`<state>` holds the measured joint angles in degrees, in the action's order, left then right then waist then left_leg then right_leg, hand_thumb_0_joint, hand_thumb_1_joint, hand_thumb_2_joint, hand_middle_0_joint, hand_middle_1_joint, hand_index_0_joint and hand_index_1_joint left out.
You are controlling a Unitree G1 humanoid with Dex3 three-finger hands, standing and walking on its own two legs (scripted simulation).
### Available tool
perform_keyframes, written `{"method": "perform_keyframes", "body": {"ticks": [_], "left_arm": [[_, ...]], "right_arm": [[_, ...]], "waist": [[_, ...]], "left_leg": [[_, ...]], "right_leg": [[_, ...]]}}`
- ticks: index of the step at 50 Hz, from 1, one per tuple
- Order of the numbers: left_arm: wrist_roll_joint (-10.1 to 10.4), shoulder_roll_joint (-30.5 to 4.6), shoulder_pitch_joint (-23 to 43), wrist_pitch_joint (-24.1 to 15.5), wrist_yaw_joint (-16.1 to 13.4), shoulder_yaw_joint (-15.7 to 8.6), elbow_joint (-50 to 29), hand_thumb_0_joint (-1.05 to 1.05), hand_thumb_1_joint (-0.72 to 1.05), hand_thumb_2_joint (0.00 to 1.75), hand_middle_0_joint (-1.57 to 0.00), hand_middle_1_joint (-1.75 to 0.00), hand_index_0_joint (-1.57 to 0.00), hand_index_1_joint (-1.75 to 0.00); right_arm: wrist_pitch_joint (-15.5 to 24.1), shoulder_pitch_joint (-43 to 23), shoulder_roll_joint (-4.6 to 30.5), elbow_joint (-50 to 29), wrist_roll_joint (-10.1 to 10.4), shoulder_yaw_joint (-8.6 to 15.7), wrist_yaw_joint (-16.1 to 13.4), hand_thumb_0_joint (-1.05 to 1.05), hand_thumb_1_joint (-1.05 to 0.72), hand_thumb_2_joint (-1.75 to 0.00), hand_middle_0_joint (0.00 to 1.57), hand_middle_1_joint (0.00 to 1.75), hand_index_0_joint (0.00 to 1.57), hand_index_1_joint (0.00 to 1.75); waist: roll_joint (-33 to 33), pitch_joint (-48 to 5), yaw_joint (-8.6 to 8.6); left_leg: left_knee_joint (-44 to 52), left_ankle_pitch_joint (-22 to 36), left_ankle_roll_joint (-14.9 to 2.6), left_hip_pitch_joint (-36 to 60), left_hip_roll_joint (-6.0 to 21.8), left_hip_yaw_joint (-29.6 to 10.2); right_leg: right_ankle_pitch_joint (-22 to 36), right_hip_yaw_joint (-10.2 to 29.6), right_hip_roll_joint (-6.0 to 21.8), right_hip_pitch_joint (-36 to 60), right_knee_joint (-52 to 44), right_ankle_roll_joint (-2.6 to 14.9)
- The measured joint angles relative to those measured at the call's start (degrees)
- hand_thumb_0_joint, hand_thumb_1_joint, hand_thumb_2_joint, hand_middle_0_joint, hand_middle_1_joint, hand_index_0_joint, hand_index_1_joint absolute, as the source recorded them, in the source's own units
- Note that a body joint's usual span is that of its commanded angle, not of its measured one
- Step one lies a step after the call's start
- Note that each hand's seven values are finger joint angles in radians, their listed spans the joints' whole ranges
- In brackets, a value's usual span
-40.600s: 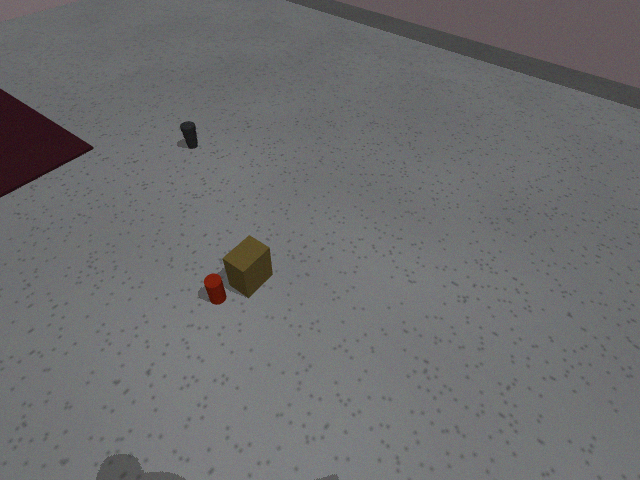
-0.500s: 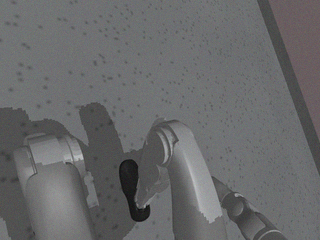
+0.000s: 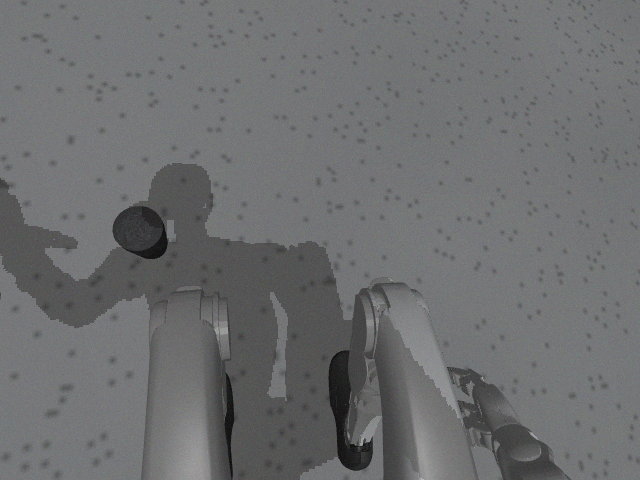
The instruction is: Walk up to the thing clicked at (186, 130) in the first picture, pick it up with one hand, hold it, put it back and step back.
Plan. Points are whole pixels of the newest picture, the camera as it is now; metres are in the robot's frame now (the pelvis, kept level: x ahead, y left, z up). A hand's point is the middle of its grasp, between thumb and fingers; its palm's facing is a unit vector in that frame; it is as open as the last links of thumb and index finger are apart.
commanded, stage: home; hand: left
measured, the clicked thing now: (146, 237) +0.44 +0.26 -0.31
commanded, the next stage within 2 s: none
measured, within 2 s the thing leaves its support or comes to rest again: neither
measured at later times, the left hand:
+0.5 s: hand out of the picture +0.26 +0.28 +0.13, palm faces +0.27 -0.86 -0.43, open 17.4 cm
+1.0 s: hand out of the picture +0.25 +0.20 +0.29, palm faces +0.24 -0.93 -0.29, open 17.4 cm
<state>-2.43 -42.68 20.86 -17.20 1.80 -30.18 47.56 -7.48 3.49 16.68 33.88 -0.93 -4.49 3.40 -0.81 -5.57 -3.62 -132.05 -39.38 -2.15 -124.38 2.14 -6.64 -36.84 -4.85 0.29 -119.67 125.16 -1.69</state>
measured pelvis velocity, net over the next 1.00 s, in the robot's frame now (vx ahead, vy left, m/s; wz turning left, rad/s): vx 0.10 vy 0.00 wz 0.13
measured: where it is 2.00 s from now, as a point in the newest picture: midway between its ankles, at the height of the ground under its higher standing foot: (285, 442)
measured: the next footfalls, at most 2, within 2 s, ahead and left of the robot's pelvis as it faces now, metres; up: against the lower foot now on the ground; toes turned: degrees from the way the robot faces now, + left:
none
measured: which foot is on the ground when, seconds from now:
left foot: down 0.00-1.00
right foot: down 0.00-1.00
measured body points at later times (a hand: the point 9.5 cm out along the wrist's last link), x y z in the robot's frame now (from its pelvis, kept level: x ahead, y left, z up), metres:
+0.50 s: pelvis +0.05 -0.02 +0.23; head +0.18 +0.02 +0.66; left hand +0.24 +0.32 +0.15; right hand +0.27 -0.25 +0.13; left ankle +0.08 +0.11 -0.34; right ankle +0.11 -0.13 -0.34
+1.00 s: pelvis +0.10 +0.00 +0.34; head +0.11 +0.01 +0.79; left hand +0.23 +0.25 +0.32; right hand +0.28 -0.21 +0.27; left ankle +0.08 +0.11 -0.34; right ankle +0.11 -0.13 -0.34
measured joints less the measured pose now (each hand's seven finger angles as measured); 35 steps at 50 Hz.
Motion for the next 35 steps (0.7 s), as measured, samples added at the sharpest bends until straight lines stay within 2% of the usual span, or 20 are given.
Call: {"method": "perform_keyframes", "body": {"ticks": [5, 11, 15, 20, 28, 35], "left_arm": [[0.2, 7.3, -6.1, 7.5, -1.1, 5.1, -9.2, -0.01, -0.49, 0.08, -0.06, -0.06, -0.06, -0.06], [0.7, 15.6, -16.0, 14.6, -3.4, 10.8, -23.8, -0.01, -0.51, 0.07, -0.06, -0.06, -0.06, -0.06], [1.3, 17.7, -19.5, 18.0, -5.7, 12.9, -27.1, -0.01, -0.51, 0.06, -0.07, -0.06, -0.07, -0.06], [2.1, 19.5, -23.1, 21.5, -8.3, 15.1, -27.5, -0.01, -0.52, 0.06, -0.07, -0.06, -0.06, -0.06], [2.7, 24.1, -28.4, 26.8, -10.4, 21.0, -28.0, 0.00, -0.53, 0.06, -0.06, -0.05, -0.06, -0.05], [3.4, 27.3, -35.5, 31.3, -12.2, 25.7, -35.6, 0.00, -0.51, 0.06, -0.06, -0.06, -0.06, -0.06]], "right_arm": [[-0.7, 1.0, -0.1, -0.1, 2.1, 3.0, -0.8, 0.01, -0.91, -0.90, 0.21, 0.31, 0.21, 0.31], [-0.2, 0.8, -1.8, -3.0, 4.1, 3.8, -3.8, 0.01, -0.90, -0.90, 0.21, 0.31, 0.21, 0.31], [1.0, 0.8, -2.6, -4.0, 4.4, 3.7, -6.3, 0.01, -0.90, -0.90, 0.21, 0.31, 0.21, 0.31], [3.6, 1.3, -2.7, -4.5, 4.1, 3.9, -8.7, 0.01, -0.90, -0.90, 0.21, 0.31, 0.21, 0.31], [7.0, 4.7, -2.2, -4.7, 4.0, 4.0, -10.9, 0.01, -0.90, -0.90, 0.21, 0.31, 0.21, 0.31], [8.0, 9.5, -3.5, -4.8, 3.9, 3.2, -13.0, 0.01, -0.90, -0.90, 0.21, 0.31, 0.21, 0.31]], "waist": [[1.5, -1.3, 2.36], [0.8, -1.8, 2.40], [0.1, -2.9, 1.96], [0.5, -4.3, 1.62], [1.3, -4.7, 1.50], [1.2, -4.2, 1.16]], "left_leg": [[6.3, 0.3, 0.43, 4.5, 0.1, 2.0], [17.1, 0.9, 1.84, 15.0, 0.4, 2.8], [25.3, 1.6, 2.72, 23.8, 0.4, 3.0], [34.9, 2.6, 3.22, 35.2, 0.3, 3.1], [49.2, 4.9, 3.19, 52.4, 0.3, 3.7], [60.7, 7.2, 2.91, 67.1, 0.3, 4.2]], "right_leg": [[0.1, 1.7, 0.3, 3.1, -4.7, -0.48], [0.4, 1.9, 0.2, 12.3, -14.0, 0.72], [0.6, 1.7, 0.4, 20.7, -21.3, 1.65], [1.1, 1.3, 0.5, 32.1, -30.6, 2.12], [3.4, 1.3, 0.4, 49.4, -44.9, 1.90], [5.9, 1.3, 0.3, 64.3, -56.8, 1.51]]}}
